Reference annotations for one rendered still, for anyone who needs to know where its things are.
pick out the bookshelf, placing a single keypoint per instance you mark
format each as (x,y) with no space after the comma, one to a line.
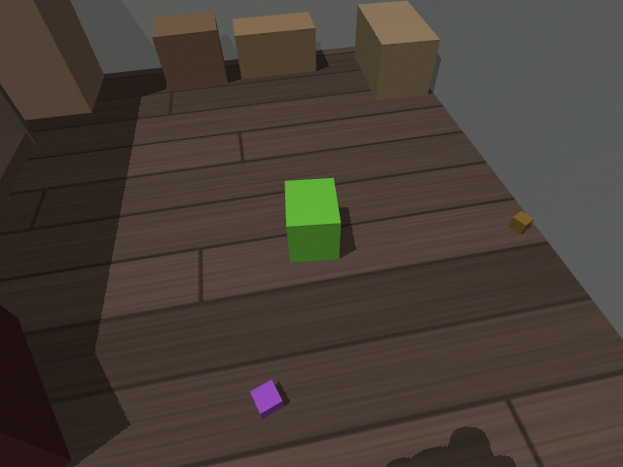
(16,143)

